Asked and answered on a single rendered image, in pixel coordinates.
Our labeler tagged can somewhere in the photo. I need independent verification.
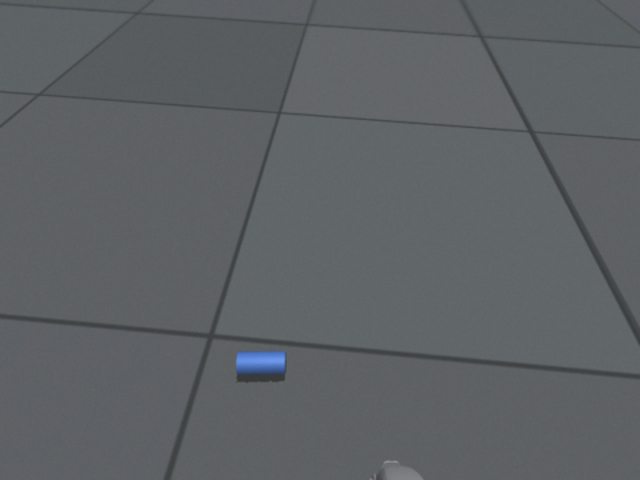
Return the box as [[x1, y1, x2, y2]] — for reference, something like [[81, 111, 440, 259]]
[[236, 351, 286, 374]]

